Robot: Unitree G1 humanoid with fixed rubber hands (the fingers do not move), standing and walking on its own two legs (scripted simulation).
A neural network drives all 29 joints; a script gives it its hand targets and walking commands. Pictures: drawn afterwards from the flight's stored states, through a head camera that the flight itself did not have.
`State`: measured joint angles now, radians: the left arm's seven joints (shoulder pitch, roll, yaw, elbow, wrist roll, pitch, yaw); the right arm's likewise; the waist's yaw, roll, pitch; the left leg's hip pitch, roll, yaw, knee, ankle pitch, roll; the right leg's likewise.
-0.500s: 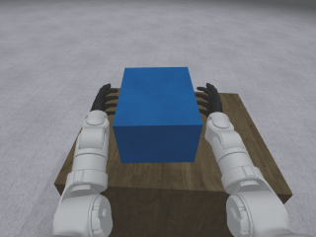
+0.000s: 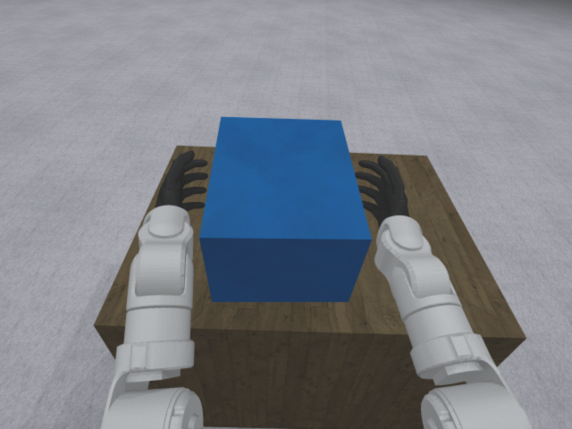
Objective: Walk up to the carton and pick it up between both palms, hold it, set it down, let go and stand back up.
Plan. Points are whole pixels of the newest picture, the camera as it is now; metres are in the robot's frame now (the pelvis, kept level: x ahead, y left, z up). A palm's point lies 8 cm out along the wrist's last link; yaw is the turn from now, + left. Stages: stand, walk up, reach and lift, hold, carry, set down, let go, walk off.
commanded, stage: reach and lift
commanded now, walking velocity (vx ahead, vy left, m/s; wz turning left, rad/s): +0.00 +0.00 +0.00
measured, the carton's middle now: (281, 204) +0.43 -0.01 +0.11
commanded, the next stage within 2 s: hold in 0.14 s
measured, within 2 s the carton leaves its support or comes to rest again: neither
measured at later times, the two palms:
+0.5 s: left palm (155, 204) +0.35 +0.16 +0.19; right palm (382, 201) +0.35 -0.14 +0.18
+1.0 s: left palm (165, 201) +0.35 +0.15 +0.19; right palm (389, 198) +0.36 -0.15 +0.18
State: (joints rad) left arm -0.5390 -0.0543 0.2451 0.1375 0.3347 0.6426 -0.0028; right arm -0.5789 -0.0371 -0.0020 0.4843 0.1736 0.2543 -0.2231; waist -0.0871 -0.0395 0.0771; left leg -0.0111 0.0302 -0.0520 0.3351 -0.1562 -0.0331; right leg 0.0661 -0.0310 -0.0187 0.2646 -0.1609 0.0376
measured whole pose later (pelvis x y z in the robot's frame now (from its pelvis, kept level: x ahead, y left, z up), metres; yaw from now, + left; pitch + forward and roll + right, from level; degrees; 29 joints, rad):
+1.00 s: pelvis +0.00 -0.01 +0.00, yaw +0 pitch -10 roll -1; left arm -0.57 -0.06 0.29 0.13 0.37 0.68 -0.03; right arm -0.66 -0.03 0.00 0.55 0.17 0.26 -0.21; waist -0.08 -0.04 0.06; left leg 0.01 0.04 -0.04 0.32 -0.15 -0.04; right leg 0.08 -0.02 -0.03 0.26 -0.16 0.03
